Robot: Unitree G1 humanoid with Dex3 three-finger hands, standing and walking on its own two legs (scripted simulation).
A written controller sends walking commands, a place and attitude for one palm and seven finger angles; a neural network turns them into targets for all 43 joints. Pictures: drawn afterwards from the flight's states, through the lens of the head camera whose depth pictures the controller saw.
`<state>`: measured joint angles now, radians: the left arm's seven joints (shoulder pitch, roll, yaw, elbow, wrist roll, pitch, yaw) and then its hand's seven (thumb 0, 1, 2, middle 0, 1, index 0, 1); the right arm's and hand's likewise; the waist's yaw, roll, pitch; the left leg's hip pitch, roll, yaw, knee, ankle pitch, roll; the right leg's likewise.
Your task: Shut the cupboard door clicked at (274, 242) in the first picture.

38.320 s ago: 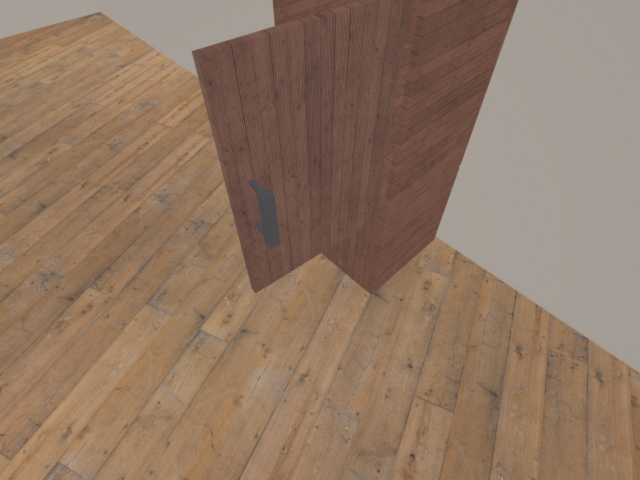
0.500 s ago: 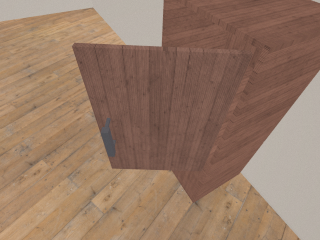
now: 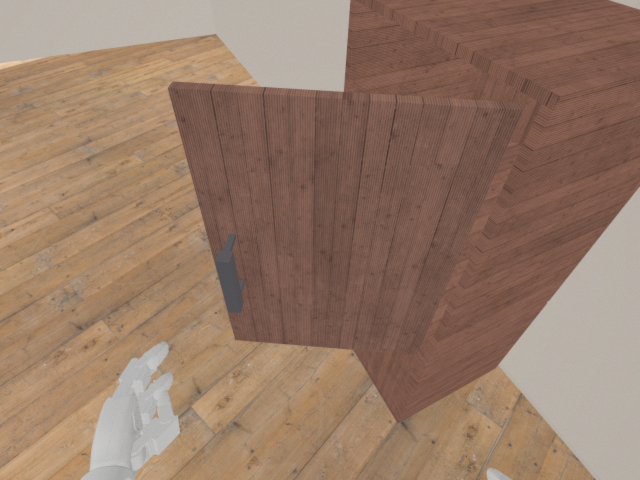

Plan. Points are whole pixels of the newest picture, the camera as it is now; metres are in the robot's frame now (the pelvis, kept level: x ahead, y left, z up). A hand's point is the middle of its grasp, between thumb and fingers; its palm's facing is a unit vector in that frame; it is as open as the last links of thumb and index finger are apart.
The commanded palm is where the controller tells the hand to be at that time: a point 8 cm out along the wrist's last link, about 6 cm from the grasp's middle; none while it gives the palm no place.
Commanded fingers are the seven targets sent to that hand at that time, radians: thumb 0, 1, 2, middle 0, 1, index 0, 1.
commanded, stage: raise the hand and make a fist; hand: left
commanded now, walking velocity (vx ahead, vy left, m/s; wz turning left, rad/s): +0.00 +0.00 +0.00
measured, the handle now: (233, 273) +0.45 +0.15 -0.04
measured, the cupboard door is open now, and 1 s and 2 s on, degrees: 59 59 59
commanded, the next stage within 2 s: bring the fist close to the handle in 1.74 s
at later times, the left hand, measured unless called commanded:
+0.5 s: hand (203, 446) +0.19 +0.15 -0.05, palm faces -0.09 -1.00 -0.04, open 4.9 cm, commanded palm +0.15 +0.21 -0.05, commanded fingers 0.00 0.90 0.90 -0.82 -0.98 -0.82 -0.98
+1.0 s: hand (188, 427) +0.21 +0.17 -0.04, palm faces -0.06 -1.00 -0.03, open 3.2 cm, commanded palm +0.19 +0.23 -0.04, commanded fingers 0.00 0.90 0.90 -1.28 -1.48 -1.28 -1.48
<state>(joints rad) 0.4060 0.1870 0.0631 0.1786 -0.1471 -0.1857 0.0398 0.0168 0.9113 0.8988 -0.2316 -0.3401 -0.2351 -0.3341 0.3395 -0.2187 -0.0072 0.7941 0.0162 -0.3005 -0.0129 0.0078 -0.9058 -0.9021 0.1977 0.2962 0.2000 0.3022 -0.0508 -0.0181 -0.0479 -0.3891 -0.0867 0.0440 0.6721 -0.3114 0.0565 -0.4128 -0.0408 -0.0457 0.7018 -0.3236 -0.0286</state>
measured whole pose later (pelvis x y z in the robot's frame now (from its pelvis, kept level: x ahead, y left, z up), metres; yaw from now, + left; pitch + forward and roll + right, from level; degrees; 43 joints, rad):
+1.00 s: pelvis +0.00 -0.01 -0.09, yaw -1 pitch +18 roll -3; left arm 0.45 0.25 0.14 -0.04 -0.30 -0.45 -0.31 0.02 0.90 0.90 -1.11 -1.29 -1.11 -1.29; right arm 0.22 -0.24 -0.01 0.48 0.03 -0.19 -0.05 0.01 -0.90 -0.90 0.20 0.30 0.20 0.30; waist 0.00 0.03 -0.18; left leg -1.03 -0.02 0.01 1.29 -0.58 0.06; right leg -1.01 0.01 -0.10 1.23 -0.53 -0.04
